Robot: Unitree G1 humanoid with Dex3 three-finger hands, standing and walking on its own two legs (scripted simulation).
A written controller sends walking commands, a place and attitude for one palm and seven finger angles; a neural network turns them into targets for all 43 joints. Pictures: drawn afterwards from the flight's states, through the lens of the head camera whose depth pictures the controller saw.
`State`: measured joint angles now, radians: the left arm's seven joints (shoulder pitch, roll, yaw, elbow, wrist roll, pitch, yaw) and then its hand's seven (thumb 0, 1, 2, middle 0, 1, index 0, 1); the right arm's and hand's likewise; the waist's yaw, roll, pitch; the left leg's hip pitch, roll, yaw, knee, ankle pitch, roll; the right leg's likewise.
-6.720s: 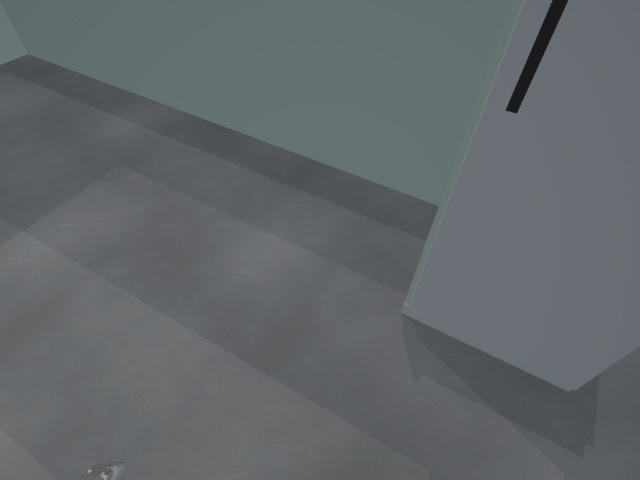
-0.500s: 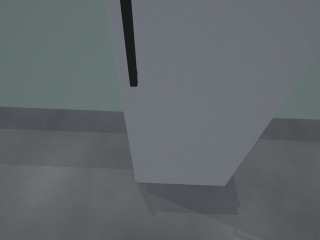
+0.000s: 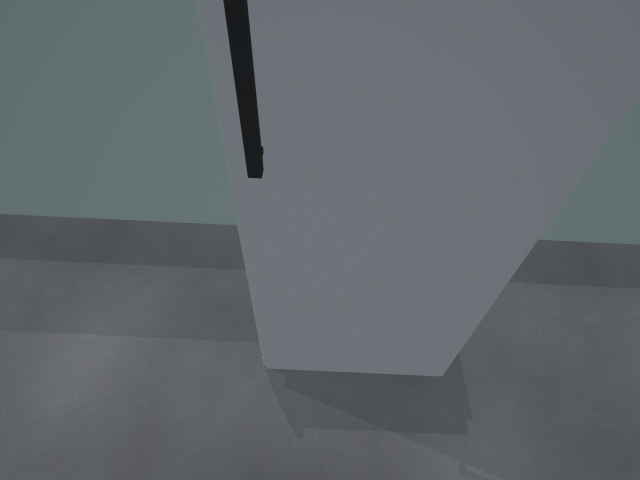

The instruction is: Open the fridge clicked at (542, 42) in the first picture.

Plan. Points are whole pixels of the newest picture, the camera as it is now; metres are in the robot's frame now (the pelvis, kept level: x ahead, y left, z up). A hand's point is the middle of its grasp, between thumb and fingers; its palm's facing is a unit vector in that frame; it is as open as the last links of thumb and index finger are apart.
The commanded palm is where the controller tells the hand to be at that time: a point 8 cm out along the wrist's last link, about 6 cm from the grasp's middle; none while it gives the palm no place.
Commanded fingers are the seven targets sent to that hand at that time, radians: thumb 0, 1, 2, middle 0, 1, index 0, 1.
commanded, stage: look again from close up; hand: left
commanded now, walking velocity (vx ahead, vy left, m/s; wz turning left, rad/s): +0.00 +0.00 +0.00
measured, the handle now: (247, 72) +0.50 +0.13 +0.26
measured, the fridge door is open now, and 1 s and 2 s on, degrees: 0 0 0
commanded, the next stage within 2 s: raise the hand to about handle height in 0.30 s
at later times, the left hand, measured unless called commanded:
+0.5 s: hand out of the picture +0.10 +0.20 -0.11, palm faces +0.22 -0.95 -0.21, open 7.4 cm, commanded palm +0.10 +0.25 -0.05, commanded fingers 0.00 0.76 0.84 -0.21 -0.39 -0.21 -0.39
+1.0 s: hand (134, 423) +0.17 +0.21 +0.04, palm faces +0.08 -0.99 -0.08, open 9.6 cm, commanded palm +0.14 +0.27 +0.05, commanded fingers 0.00 0.18 0.59 -0.25 -0.76 -0.25 -0.76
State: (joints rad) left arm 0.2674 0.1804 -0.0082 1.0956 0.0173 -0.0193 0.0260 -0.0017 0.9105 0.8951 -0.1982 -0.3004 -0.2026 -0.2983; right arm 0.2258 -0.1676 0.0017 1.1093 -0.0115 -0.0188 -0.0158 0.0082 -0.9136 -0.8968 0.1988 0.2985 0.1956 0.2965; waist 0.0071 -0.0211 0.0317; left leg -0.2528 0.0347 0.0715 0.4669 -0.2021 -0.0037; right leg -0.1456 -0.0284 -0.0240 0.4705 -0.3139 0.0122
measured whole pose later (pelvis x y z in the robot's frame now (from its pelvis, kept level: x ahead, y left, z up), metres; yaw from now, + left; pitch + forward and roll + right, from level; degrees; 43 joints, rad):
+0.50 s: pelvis +0.00 +0.00 +0.00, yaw +1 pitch +0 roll +1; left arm 0.45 0.19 0.05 0.44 -0.09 -0.01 0.07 0.01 0.90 0.89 -0.20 -0.31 -0.21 -0.31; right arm 0.28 -0.21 0.00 0.94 0.03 -0.15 -0.06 0.01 -0.91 -0.90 0.20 0.30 0.20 0.30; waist 0.01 -0.01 0.03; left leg -0.26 0.02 0.06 0.49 -0.21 -0.01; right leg -0.16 -0.04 -0.03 0.51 -0.34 0.01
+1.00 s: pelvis -0.02 -0.02 -0.04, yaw +4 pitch +4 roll -2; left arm 0.37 0.28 0.24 -0.04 -0.30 -0.34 -0.34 0.01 0.40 0.68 -0.23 -0.62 -0.24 -0.62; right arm 0.21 -0.24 0.02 0.60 0.04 -0.26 -0.09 0.01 -0.90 -0.90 0.20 0.30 0.20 0.30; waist 0.04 0.03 -0.06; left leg -0.59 0.06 -0.04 0.86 -0.34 -0.03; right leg -0.43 -0.01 -0.12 0.83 -0.47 -0.02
